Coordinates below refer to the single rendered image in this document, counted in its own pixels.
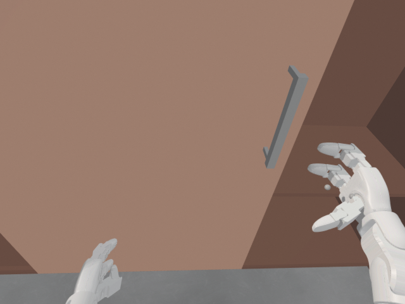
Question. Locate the robot left hand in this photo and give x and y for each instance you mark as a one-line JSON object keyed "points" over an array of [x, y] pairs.
{"points": [[91, 276]]}

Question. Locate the robot right hand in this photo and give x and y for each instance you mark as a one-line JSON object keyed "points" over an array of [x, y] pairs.
{"points": [[367, 183]]}

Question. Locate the robot right forearm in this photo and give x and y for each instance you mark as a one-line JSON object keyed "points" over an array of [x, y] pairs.
{"points": [[383, 241]]}

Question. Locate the handle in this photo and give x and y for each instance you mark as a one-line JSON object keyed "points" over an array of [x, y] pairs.
{"points": [[289, 110]]}

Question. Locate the robot left forearm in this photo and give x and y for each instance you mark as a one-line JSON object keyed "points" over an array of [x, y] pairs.
{"points": [[82, 297]]}

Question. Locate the wardrobe door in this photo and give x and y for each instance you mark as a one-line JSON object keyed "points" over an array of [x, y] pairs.
{"points": [[145, 121], [9, 256]]}

